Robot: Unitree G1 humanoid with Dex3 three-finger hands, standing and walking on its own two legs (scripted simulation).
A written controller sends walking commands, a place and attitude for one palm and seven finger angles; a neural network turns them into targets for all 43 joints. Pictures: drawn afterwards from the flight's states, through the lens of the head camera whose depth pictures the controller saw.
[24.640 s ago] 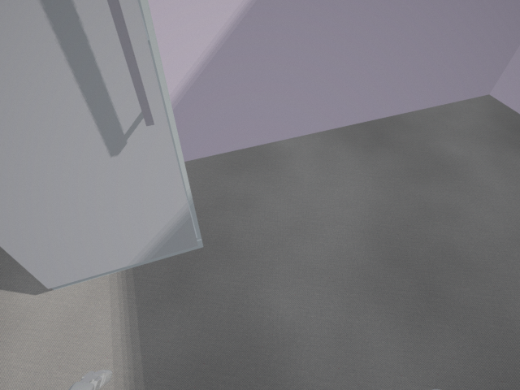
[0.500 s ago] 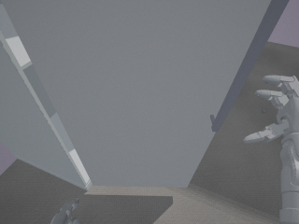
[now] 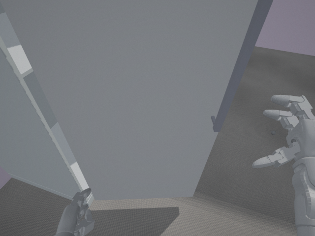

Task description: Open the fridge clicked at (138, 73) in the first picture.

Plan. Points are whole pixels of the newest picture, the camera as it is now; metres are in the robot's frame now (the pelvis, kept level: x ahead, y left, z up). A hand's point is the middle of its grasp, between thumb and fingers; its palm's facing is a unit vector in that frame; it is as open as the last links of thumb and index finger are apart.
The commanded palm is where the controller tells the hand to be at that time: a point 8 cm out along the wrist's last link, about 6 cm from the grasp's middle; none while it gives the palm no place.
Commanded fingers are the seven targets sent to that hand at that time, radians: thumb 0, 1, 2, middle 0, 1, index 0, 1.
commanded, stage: slip the hand off the handle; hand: right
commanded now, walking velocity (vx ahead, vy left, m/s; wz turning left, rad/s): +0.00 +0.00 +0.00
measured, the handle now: (235, 66) +0.48 -0.20 +0.23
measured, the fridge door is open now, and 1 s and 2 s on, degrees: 69 69 69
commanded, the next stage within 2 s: draw the hand back to the body in 0.08 s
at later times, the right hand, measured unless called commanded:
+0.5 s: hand (288, 139) +0.27 -0.26 +0.18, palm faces +0.17 +0.99 -0.02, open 14.7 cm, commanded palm +0.23 -0.30 +0.18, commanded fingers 0.00 0.55 -0.20 0.25 1.15 0.25 1.15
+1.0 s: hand (297, 158) +0.24 -0.27 +0.16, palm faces +0.46 +0.84 -0.29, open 12.8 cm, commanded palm +0.19 -0.30 +0.18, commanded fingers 0.00 -0.21 -0.57 0.22 0.70 0.22 0.70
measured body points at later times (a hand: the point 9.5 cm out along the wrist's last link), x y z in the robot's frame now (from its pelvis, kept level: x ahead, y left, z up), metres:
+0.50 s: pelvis +0.02 +0.00 +0.01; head -0.01 +0.02 +0.45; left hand +0.22 +0.23 -0.05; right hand +0.26 -0.31 +0.18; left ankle +0.01 +0.11 -0.73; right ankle +0.05 -0.12 -0.73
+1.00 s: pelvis +0.02 +0.00 +0.01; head +0.00 +0.01 +0.46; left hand +0.20 +0.22 -0.07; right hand +0.21 -0.32 +0.18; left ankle +0.01 +0.11 -0.73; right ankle +0.05 -0.12 -0.73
